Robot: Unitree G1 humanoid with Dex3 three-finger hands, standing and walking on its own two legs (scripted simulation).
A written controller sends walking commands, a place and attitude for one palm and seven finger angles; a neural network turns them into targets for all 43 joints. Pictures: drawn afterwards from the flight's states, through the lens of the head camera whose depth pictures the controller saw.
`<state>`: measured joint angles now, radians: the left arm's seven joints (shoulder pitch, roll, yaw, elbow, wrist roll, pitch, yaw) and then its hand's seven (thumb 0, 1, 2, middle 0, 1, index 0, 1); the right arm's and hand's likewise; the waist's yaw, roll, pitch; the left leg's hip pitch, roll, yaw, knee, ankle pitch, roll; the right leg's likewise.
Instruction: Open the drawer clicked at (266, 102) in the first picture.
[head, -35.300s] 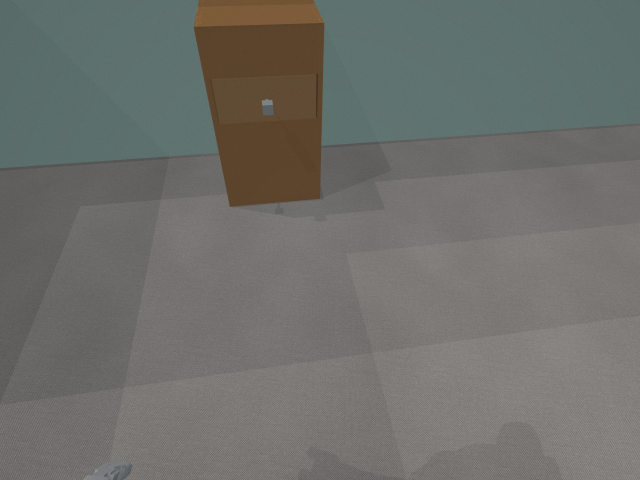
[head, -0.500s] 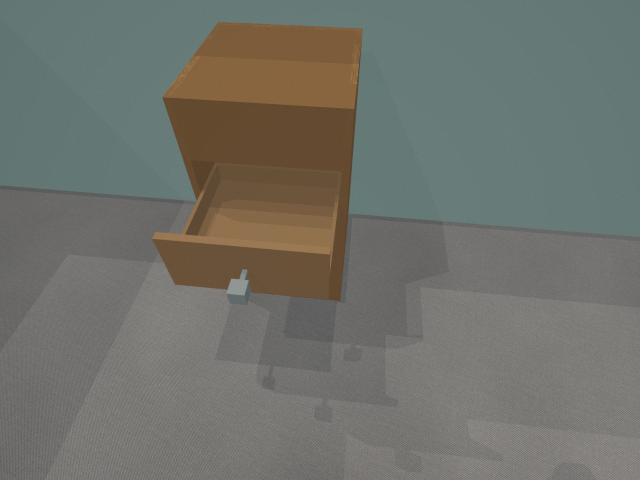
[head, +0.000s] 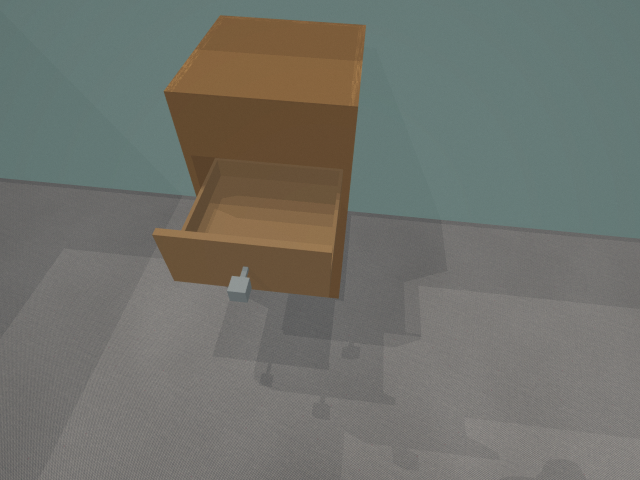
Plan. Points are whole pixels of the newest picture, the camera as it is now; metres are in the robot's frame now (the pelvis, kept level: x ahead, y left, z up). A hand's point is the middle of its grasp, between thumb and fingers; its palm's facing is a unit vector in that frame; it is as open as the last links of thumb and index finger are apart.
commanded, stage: look to check the result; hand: left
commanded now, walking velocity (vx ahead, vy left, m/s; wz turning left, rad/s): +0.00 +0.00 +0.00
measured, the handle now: (241, 282) +0.54 +0.20 -0.25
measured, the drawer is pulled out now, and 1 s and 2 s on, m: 0.27 0.27 0.27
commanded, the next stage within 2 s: stand and wait in 0.32 s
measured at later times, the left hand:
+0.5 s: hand out of the picture +0.00 +0.16 -0.18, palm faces +0.04 -0.98 -0.18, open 7.4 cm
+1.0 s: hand out of the picture +0.01 +0.15 -0.18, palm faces +0.05 -0.98 -0.18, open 7.4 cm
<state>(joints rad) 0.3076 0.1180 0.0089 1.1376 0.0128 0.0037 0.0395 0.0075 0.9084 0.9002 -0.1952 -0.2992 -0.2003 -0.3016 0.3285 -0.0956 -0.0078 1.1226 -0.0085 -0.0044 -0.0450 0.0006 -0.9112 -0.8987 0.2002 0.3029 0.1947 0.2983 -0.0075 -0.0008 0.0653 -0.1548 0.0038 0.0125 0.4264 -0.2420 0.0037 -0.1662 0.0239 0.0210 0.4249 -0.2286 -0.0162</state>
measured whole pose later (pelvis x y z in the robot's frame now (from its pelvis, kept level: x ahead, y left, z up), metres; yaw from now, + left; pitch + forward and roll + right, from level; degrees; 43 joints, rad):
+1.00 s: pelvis +0.02 -0.01 +0.00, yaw +0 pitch -2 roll +0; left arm 0.29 0.12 0.01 1.13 0.01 0.00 0.04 0.01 0.91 0.90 -0.20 -0.30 -0.20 -0.30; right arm 0.30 -0.10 -0.01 1.13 -0.01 -0.01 -0.05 0.00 -0.91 -0.90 0.20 0.30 0.19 0.30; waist -0.01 0.01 0.07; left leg -0.11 0.02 0.00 0.40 -0.26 -0.01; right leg -0.13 0.04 0.01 0.42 -0.26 -0.03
